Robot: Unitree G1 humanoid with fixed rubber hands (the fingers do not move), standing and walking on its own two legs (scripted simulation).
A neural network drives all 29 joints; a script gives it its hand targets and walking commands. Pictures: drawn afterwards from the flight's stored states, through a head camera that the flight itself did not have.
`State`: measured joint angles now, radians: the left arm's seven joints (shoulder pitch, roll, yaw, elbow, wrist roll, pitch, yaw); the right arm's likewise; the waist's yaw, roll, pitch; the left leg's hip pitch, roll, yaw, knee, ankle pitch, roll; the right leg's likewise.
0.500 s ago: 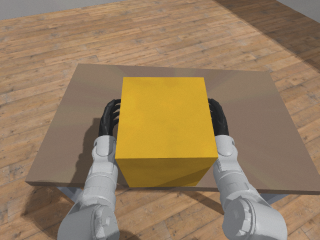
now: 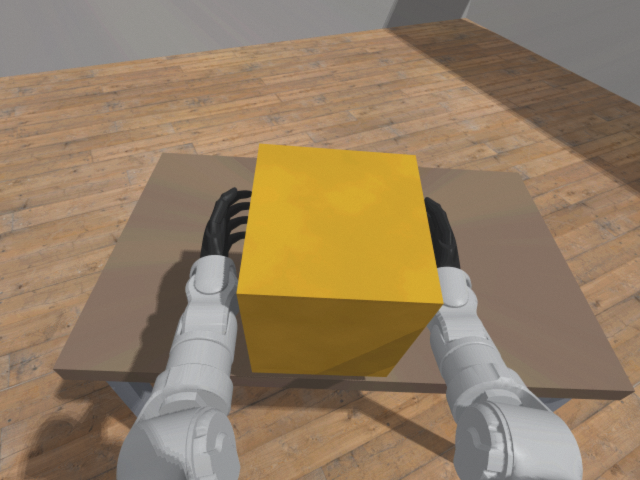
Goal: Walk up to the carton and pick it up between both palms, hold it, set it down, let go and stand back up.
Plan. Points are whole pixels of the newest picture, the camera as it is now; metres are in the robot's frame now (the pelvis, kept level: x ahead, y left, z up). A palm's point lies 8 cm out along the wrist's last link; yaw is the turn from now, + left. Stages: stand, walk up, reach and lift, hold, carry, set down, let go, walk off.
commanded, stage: reach and lift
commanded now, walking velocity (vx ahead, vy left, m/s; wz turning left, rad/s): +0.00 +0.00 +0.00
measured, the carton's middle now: (328, 270) +0.38 +0.02 +0.05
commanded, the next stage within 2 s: hold in 1.82 s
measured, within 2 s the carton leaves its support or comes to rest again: neither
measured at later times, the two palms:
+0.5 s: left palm (212, 223) +0.37 +0.16 +0.14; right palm (452, 249) +0.37 -0.13 +0.13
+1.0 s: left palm (199, 215) +0.36 +0.17 +0.17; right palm (456, 238) +0.36 -0.12 +0.16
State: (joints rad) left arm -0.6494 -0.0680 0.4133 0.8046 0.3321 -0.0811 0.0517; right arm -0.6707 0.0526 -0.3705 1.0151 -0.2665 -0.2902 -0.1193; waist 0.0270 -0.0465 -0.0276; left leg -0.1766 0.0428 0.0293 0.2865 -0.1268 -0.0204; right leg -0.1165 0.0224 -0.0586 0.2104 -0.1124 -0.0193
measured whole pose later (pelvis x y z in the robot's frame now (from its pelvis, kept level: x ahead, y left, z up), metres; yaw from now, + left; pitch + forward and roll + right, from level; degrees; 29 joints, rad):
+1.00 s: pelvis -0.02 +0.01 +0.00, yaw +1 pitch -8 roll -1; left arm -0.63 -0.05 0.30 0.25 0.36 0.55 -0.02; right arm -0.69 0.01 -0.10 0.69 0.06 0.13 -0.15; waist -0.07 -0.07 0.07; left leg -0.03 0.02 0.02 0.32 -0.14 0.00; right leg 0.03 -0.01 -0.07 0.26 -0.14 0.00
